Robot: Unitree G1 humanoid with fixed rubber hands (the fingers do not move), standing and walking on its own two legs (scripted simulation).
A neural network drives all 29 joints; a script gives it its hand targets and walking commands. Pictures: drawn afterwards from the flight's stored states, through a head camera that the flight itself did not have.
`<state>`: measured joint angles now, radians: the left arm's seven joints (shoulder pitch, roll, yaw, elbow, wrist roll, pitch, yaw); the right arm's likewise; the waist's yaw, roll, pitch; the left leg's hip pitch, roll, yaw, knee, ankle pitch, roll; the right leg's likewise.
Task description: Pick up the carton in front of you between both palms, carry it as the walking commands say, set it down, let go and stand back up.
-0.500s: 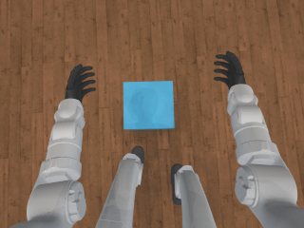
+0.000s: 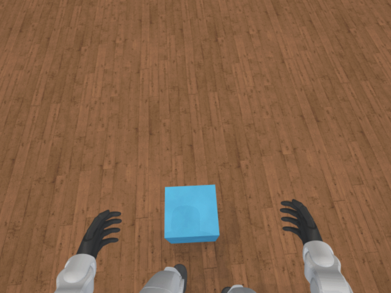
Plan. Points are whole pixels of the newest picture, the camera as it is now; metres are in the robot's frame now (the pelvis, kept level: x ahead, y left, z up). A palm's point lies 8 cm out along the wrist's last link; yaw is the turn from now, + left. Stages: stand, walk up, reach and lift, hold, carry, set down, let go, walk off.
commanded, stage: let go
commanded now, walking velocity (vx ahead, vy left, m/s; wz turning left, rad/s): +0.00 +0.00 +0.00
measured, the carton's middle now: (191, 215) +0.36 +0.06 -0.64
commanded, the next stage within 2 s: stand in 0.62 s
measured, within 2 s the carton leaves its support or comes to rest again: neither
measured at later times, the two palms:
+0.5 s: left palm (97, 256) +0.17 +0.21 -0.05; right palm (344, 272) +0.17 -0.26 -0.05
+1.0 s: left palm (64, 271) +0.14 +0.28 -0.09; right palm (368, 291) +0.14 -0.30 -0.06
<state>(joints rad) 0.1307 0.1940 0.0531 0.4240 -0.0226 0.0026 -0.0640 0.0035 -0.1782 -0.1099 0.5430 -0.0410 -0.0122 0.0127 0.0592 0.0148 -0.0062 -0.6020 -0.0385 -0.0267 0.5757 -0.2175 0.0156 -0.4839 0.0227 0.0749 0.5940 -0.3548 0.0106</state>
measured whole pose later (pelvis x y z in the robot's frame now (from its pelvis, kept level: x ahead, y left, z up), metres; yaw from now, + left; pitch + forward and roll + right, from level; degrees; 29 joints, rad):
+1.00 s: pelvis +0.02 +0.00 +0.01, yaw -1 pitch +0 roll +0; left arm 0.22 0.35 0.04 0.72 0.04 0.02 0.02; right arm 0.16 -0.33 -0.04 0.79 -0.04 0.00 -0.02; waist 0.00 -0.05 0.01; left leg -0.25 -0.03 -0.02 0.52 -0.26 0.02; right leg -0.10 0.03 0.09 0.46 -0.35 0.01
